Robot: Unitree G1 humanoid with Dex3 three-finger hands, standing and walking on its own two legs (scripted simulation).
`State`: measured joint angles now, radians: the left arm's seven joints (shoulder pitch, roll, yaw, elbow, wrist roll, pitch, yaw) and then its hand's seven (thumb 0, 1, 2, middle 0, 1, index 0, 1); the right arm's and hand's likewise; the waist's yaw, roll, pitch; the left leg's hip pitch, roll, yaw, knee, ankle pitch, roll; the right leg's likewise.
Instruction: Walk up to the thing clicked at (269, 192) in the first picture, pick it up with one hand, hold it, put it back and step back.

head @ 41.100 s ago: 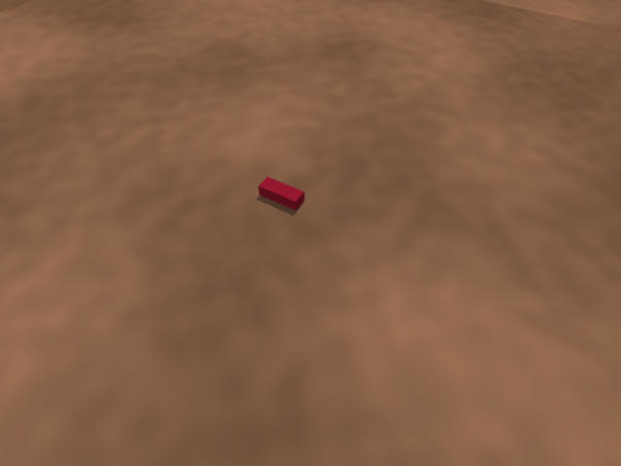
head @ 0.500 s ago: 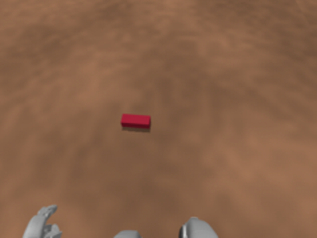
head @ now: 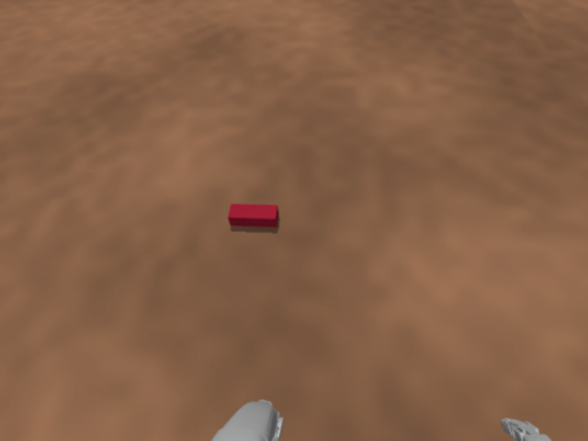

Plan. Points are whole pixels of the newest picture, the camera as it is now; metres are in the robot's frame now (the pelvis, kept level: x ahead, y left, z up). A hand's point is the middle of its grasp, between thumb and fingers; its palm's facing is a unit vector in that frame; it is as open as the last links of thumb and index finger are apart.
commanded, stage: step back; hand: left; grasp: from above
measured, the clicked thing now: (253, 215) +1.02 +0.27 -0.73
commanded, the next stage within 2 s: stand in 1.02 s
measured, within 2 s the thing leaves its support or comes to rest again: neither
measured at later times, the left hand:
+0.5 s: hand out of the picture +0.02 +0.28 -0.14, palm faces +0.09 -0.92 -0.39, open 7.4 cm
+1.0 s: hand out of the picture +0.09 +0.30 -0.14, palm faces +0.06 -0.93 -0.37, open 7.4 cm
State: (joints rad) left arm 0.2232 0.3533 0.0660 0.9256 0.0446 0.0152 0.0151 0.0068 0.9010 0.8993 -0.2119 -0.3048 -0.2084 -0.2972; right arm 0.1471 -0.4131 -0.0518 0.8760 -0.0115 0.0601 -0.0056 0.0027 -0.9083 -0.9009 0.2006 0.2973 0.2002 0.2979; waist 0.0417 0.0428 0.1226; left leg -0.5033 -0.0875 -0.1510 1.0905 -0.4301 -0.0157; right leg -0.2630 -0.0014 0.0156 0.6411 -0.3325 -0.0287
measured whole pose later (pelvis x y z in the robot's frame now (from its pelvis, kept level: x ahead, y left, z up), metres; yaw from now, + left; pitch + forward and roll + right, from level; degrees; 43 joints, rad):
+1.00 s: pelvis +0.02 +0.03 +0.01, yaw +2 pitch -2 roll +0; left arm 0.11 0.37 0.03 1.06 0.01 -0.02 0.01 0.01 0.90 0.90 -0.21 -0.30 -0.20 -0.30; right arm 0.03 -0.32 -0.01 1.06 -0.01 -0.01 0.01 0.00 -0.91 -0.90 0.20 0.30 0.20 0.30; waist 0.03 0.01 0.08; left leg -0.24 0.04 0.03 0.52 -0.23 -0.01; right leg -0.15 -0.01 0.02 0.49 -0.30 0.02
